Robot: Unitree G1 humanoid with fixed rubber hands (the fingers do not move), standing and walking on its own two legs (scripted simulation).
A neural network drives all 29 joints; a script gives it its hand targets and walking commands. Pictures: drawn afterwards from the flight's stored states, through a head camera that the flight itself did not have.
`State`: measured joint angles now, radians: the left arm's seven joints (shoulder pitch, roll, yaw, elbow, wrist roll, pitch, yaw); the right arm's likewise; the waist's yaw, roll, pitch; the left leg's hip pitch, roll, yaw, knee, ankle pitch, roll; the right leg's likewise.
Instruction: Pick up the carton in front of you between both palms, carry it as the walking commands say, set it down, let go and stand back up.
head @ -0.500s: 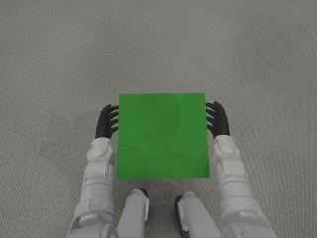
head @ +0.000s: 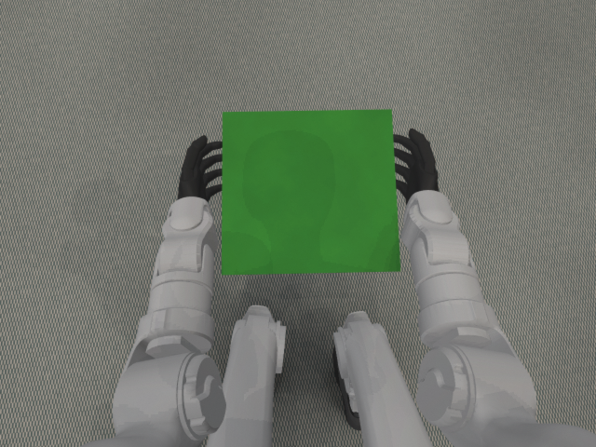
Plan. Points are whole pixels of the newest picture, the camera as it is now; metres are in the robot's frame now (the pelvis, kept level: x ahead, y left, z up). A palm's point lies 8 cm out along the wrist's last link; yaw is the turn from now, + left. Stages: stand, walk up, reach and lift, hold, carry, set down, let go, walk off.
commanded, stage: set down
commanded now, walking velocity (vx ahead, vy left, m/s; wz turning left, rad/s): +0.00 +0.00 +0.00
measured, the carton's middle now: (305, 207) +0.44 +0.02 -0.16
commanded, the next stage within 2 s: none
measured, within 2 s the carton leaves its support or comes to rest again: rests again in 1.34 s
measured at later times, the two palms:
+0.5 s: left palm (215, 208) +0.46 +0.17 -0.25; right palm (383, 203) +0.47 -0.13 -0.24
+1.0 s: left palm (222, 212) +0.47 +0.17 -0.33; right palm (372, 208) +0.48 -0.13 -0.32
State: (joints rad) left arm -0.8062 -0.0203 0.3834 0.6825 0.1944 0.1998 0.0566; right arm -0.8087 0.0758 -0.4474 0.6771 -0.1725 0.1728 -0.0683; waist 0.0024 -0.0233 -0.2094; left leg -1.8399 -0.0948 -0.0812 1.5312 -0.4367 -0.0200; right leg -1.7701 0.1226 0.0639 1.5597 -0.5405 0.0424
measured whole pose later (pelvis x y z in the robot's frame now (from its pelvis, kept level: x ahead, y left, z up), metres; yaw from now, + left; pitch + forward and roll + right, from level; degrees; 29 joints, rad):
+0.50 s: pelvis -0.02 -0.01 -0.12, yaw -1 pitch +46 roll -2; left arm -1.06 0.11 0.34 0.81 0.09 0.17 0.09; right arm -1.07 -0.03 -0.38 0.81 -0.08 0.14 -0.13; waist 0.03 -0.03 -0.04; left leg -2.22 -0.12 -0.08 1.91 -0.48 -0.05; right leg -2.15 0.17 0.05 1.95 -0.60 0.06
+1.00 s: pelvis -0.02 -0.01 -0.18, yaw -2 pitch +41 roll +0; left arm -1.19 0.20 0.30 0.97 0.00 0.14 0.10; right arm -1.21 -0.11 -0.27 0.95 0.00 0.13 -0.18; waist 0.05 -0.04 0.13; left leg -2.30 -0.09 -0.06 2.13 -0.53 -0.06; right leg -2.26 0.21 0.04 2.18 -0.63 0.06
